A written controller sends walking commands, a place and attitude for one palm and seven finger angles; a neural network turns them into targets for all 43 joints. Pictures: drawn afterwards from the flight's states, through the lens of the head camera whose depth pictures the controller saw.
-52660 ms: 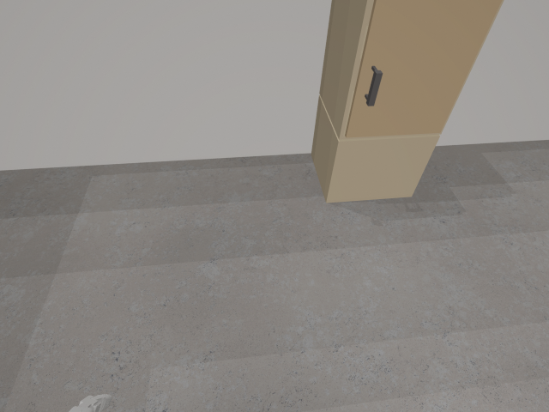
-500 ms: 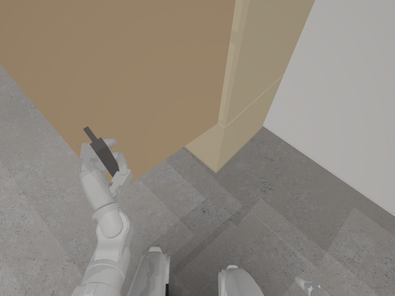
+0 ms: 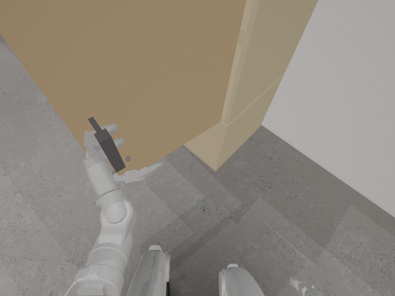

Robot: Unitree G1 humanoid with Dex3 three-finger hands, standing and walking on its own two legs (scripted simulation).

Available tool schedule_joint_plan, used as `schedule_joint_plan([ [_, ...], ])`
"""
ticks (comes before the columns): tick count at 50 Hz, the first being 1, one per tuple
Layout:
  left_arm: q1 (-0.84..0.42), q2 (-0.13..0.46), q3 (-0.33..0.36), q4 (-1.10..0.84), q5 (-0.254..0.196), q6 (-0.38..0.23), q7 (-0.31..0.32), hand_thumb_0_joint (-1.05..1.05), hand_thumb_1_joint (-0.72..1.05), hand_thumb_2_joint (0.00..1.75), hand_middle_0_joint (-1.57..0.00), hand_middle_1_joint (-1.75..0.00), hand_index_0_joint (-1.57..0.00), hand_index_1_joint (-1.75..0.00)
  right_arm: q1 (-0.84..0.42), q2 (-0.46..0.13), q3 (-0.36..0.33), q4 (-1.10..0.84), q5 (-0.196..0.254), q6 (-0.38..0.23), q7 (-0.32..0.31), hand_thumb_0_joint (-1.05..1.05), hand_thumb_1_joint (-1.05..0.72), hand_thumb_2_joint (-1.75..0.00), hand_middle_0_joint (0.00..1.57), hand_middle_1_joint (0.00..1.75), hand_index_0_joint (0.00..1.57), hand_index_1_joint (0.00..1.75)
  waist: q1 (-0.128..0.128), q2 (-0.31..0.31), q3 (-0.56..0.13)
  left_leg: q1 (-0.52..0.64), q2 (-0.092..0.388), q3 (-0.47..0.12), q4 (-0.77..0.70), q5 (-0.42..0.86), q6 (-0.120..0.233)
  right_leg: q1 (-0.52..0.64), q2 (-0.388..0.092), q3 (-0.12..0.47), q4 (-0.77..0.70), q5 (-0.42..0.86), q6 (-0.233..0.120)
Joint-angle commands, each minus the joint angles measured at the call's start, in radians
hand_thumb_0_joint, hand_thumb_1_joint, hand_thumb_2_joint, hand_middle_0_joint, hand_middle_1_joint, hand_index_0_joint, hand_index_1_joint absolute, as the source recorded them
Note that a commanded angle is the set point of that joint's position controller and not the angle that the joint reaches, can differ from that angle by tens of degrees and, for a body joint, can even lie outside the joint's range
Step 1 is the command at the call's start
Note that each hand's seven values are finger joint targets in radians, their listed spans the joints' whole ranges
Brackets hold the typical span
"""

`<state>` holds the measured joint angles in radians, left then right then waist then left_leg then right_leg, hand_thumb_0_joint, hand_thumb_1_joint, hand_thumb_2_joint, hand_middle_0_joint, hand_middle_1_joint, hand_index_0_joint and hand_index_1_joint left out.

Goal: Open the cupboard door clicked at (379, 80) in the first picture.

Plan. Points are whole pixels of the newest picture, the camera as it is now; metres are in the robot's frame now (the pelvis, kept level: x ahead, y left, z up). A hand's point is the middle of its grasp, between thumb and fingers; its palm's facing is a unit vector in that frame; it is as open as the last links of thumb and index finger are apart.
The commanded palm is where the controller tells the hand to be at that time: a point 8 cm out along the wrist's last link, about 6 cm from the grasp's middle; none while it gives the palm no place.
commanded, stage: open thumb and fingers to let go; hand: left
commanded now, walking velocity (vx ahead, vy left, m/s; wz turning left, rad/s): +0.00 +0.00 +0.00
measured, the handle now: (106, 145) +0.41 +0.21 +0.02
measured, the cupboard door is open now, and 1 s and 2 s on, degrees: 81 85 85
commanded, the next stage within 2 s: slide the hand sideways off the handle in 0.30 s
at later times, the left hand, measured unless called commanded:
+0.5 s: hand (126, 167) +0.37 +0.16 +0.01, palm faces +0.35 -0.94 -0.04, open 14.7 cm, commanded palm +0.33 +0.18 +0.01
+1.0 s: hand (128, 187) +0.32 +0.15 +0.01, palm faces +0.03 -1.00 -0.01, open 16.1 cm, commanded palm +0.29 +0.21 +0.01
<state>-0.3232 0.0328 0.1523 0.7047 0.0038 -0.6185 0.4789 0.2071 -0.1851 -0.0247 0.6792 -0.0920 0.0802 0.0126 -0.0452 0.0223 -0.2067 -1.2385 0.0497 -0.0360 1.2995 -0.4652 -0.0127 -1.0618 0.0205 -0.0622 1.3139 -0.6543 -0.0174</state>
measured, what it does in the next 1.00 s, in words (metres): stands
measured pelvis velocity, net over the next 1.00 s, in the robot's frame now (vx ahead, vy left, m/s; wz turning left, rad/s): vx -0.02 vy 0.01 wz -0.01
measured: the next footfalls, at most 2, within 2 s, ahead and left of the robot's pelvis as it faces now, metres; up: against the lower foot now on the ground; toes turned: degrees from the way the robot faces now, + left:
none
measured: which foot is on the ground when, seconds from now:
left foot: down 0.00-1.00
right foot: down 0.00-1.00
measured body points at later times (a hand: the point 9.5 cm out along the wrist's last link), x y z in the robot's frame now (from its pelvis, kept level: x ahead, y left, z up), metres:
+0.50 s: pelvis -0.02 +0.02 -0.01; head +0.08 +0.04 +0.43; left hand +0.34 +0.21 +0.01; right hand +0.11 -0.22 -0.13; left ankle +0.07 +0.12 -0.61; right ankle -0.01 -0.11 -0.61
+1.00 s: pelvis -0.02 +0.01 -0.01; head +0.07 +0.03 +0.43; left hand +0.31 +0.20 +0.02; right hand +0.13 -0.23 -0.12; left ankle +0.07 +0.12 -0.61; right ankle -0.01 -0.11 -0.61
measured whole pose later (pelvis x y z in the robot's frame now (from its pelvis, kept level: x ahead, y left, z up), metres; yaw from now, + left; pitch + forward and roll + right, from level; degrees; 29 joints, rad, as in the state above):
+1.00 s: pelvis -0.02 +0.01 -0.01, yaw -1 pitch +21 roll -3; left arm -0.15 0.15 0.05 0.53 -0.12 -0.58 -0.02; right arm 0.19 -0.21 0.00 0.58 -0.02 0.07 0.00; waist -0.02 0.02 -0.19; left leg -1.24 0.05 -0.02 1.33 -0.46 0.01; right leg -1.07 0.01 -0.04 1.35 -0.65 0.00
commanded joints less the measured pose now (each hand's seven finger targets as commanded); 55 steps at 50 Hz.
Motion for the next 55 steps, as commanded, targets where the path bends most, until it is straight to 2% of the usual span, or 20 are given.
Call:
schedule_joint_plan([
  [1, -0.249, 0.048, -0.021, -0.191, 0.042, -0.058, 0.022, 0.00, -0.50, 0.30, -0.26, -0.95, -0.26, -0.95, 0.023, -0.147, -0.048, -0.102, -0.006, -0.021, 0.002, 0.00, -0.90, -0.90, 0.20, 0.30, 0.20, 0.30, -0.012, 0.015, -0.362, 0.431, -0.032, -0.004, -0.137, 0.176, 0.011, 0.024, 0.018, 0.005, -0.200, 0.326, -0.003],
  [14, -0.342, -0.027, -0.081, -0.195, 0.051, -0.036, 0.082, 0.00, -0.50, 0.30, -0.15, -0.30, -0.15, -0.30, 0.008, -0.154, -0.047, -0.105, -0.005, -0.013, 0.004, 0.00, -0.90, -0.90, 0.20, 0.30, 0.20, 0.30, -0.036, 0.032, -0.374, 0.469, -0.028, -0.035, -0.172, 0.086, -0.002, -0.034, 0.020, -0.021, -0.185, 0.238, -0.006],
  [18, -0.384, -0.021, -0.072, -0.170, 0.057, -0.033, 0.102, 0.00, -0.50, 0.30, -0.15, -0.30, -0.15, -0.30, 0.003, -0.156, -0.046, -0.095, -0.007, -0.015, 0.004, 0.00, -0.90, -0.90, 0.20, 0.30, 0.20, 0.30, -0.042, 0.037, -0.361, 0.465, -0.027, -0.047, -0.180, 0.043, -0.003, -0.060, 0.018, -0.024, -0.180, 0.214, -0.006],
  [20, -0.408, -0.053, -0.103, -0.145, 0.065, -0.029, 0.108, 0.00, -0.50, 0.30, -0.15, -0.30, -0.15, -0.30, 0.002, -0.154, -0.044, -0.091, -0.007, -0.016, 0.006, 0.00, -0.90, -0.90, 0.20, 0.30, 0.20, 0.30, -0.056, 0.026, -0.340, 0.462, -0.029, -0.052, -0.184, 0.018, -0.002, -0.072, 0.017, -0.028, -0.184, 0.202, -0.005],
  [21, -0.385, 0.035, -0.299, -0.148, 0.199, -0.070, -0.074, 0.00, -0.50, 0.30, -0.15, -0.30, -0.15, -0.30, 0.030, -0.178, -0.051, -0.070, -0.007, -0.019, 0.009, 0.00, -0.90, -0.90, 0.20, 0.30, 0.20, 0.30, -0.128, -0.020, -0.332, 0.478, -0.024, -0.050, -0.131, 0.042, 0.012, -0.106, 0.011, -0.013, -0.188, 0.218, -0.004],
  [22, -0.424, 0.084, -0.232, -0.199, 0.161, -0.100, -0.169, 0.00, -0.50, 0.30, -0.15, -0.30, -0.15, -0.30, 0.053, -0.179, -0.057, -0.089, -0.001, -0.018, 0.004, 0.00, -0.90, -0.90, 0.20, 0.30, 0.20, 0.30, -0.098, 0.018, -0.389, 0.496, -0.022, -0.051, -0.121, 0.069, 0.015, -0.097, 0.009, -0.005, -0.183, 0.232, -0.015],
  [23, -0.441, 0.111, -0.220, -0.207, 0.150, -0.120, -0.223, 0.00, -0.50, 0.30, -0.15, -0.30, -0.15, -0.30, 0.041, -0.179, -0.054, -0.090, 0.004, -0.018, -0.003, 0.00, -0.90, -0.90, 0.20, 0.30, 0.20, 0.30, -0.082, 0.040, -0.398, 0.513, -0.026, -0.048, -0.125, 0.068, 0.013, -0.101, 0.010, -0.003, -0.182, 0.229, -0.018],
  [24, -0.465, 0.096, -0.245, -0.233, 0.131, -0.132, -0.267, 0.00, -0.50, 0.30, -0.15, -0.30, -0.15, -0.30, 0.032, -0.176, -0.053, -0.096, 0.010, -0.023, -0.007, 0.00, -0.90, -0.90, 0.20, 0.30, 0.20, 0.30, -0.082, 0.072, -0.406, 0.538, -0.029, -0.049, -0.128, 0.058, 0.014, -0.111, 0.011, 0.000, -0.185, 0.221, -0.018],
  [26, -0.440, 0.076, -0.286, -0.211, 0.084, -0.121, -0.369, 0.00, -0.50, 0.30, -0.15, -0.30, -0.15, -0.30, 0.029, -0.181, -0.047, -0.106, 0.029, -0.031, -0.013, 0.00, -0.90, -0.90, 0.20, 0.30, 0.20, 0.30, -0.086, 0.079, -0.344, 0.540, -0.030, -0.059, -0.148, -0.002, 0.013, -0.132, 0.013, -0.004, -0.195, 0.181, -0.021],
  [27, -0.462, 0.052, -0.321, -0.208, 0.042, -0.104, -0.426, 0.00, -0.50, 0.30, -0.15, -0.30, -0.15, -0.30, 0.034, -0.186, -0.045, -0.111, 0.041, -0.034, -0.018, 0.00, -0.90, -0.90, 0.20, 0.30, 0.20, 0.30, -0.111, 0.074, -0.323, 0.547, -0.028, -0.071, -0.156, -0.037, 0.016, -0.150, 0.013, -0.003, -0.198, 0.168, -0.020],
  [30, -0.434, 0.062, -0.270, -0.229, -0.091, -0.046, -0.525, 0.00, -0.50, 0.30, -0.15, -0.30, -0.15, -0.30, 0.019, -0.196, -0.041, -0.128, 0.072, -0.044, -0.035, 0.00, -0.90, -0.90, 0.20, 0.30, 0.20, 0.30, -0.077, 0.089, -0.330, 0.571, -0.030, -0.099, -0.201, -0.104, 0.009, -0.137, 0.013, -0.008, -0.203, 0.152, -0.022],
  [32, -0.372, 0.043, -0.256, -0.233, -0.140, -0.012, -0.538, 0.00, -0.50, 0.30, -0.15, -0.30, -0.15, -0.30, 0.017, -0.199, -0.037, -0.141, 0.082, -0.050, -0.037, 0.00, -0.90, -0.90, 0.20, 0.30, 0.20, 0.30, -0.059, 0.094, -0.318, 0.579, -0.026, -0.124, -0.233, -0.136, 0.005, -0.143, 0.013, -0.015, -0.188, 0.150, -0.021],
  [36, -0.255, 0.046, -0.222, -0.252, -0.152, 0.011, -0.515, 0.00, -0.50, 0.30, -0.15, -0.30, -0.15, -0.30, 0.012, -0.196, -0.040, -0.156, 0.084, -0.051, -0.027, 0.00, -0.90, -0.90, 0.20, 0.30, 0.20, 0.30, -0.035, 0.040, -0.311, 0.556, -0.026, -0.117, -0.224, -0.082, 0.007, -0.124, 0.010, -0.026, -0.180, 0.167, -0.018],
  [37, -0.221, 0.089, -0.184, -0.266, -0.145, 0.006, -0.505, 0.00, -0.50, 0.30, -0.15, -0.30, -0.15, -0.30, 0.018, -0.199, -0.040, -0.164, 0.082, -0.053, -0.025, 0.00, -0.90, -0.90, 0.20, 0.30, 0.20, 0.30, -0.018, 0.040, -0.325, 0.546, -0.028, -0.112, -0.218, -0.058, 0.007, -0.109, 0.012, -0.024, -0.172, 0.175, -0.021],
  [41, -0.139, 0.124, -0.153, -0.314, -0.120, -0.020, -0.488, 0.00, -0.50, 0.30, -0.15, -0.30, -0.15, -0.30, -0.001, -0.192, -0.039, -0.183, 0.077, -0.049, -0.014, 0.00, -0.90, -0.90, 0.20, 0.30, 0.20, 0.30, -0.006, 0.023, -0.304, 0.511, -0.026, -0.084, -0.194, -0.024, 0.009, -0.102, 0.014, -0.020, -0.169, 0.174, -0.019],
  [42, -0.116, 0.162, -0.121, -0.332, -0.116, -0.026, -0.482, 0.00, -0.50, 0.30, -0.15, -0.30, -0.15, -0.30, 0.004, -0.196, -0.038, -0.189, 0.073, -0.049, -0.015, 0.00, -0.90, -0.90, 0.20, 0.30, 0.20, 0.30, 0.005, 0.027, -0.313, 0.501, -0.027, -0.083, -0.190, -0.009, 0.010, -0.090, 0.016, -0.016, -0.163, 0.182, -0.022],
  [45, -0.058, 0.194, -0.078, -0.339, -0.119, -0.029, -0.482, 0.00, -0.50, 0.30, -0.15, -0.30, -0.15, -0.30, -0.015, -0.188, -0.032, -0.204, 0.073, -0.041, -0.016, 0.00, -0.90, -0.90, 0.20, 0.30, 0.20, 0.30, 0.013, -0.003, -0.281, 0.450, -0.032, -0.053, -0.173, -0.004, 0.015, -0.063, 0.019, -0.008, -0.176, 0.174, -0.018],
  [47, -0.015, 0.256, -0.011, -0.370, -0.129, -0.032, -0.484, 0.00, -0.50, 0.30, -0.15, -0.30, -0.15, -0.30, -0.015, -0.189, -0.031, -0.217, 0.073, -0.041, -0.021, 0.00, -0.90, -0.90, 0.20, 0.30, 0.20, 0.30, 0.038, -0.003, -0.304, 0.429, -0.034, -0.042, -0.162, 0.027, 0.017, -0.029, 0.024, 0.001, -0.170, 0.187, -0.020],
  [48, 0.014, 0.242, -0.016, -0.388, -0.134, -0.033, -0.490, 0.00, -0.50, 0.30, -0.15, -0.30, -0.15, -0.30, -0.026, -0.180, -0.029, -0.223, 0.074, -0.042, -0.021, 0.00, -0.90, -0.90, 0.20, 0.30, 0.20, 0.30, 0.047, 0.022, -0.318, 0.443, -0.035, -0.031, -0.158, 0.056, 0.016, -0.020, 0.023, 0.003, -0.170, 0.203, -0.021],
  [55, 0.130, 0.296, 0.056, -0.445, -0.189, -0.012, -0.550, 0.00, -0.50, 0.30, -0.15, -0.30, -0.15, -0.30, -0.037, -0.169, -0.024, -0.231, 0.083, -0.044, -0.040, 0.00, -0.90, -0.90, 0.20, 0.30, 0.20, 0.30, 0.045, -0.011, -0.299, 0.369, -0.037, 0.006, -0.119, 0.097, 0.029, 0.056, 0.028, 0.036, -0.193, 0.250, -0.005],
])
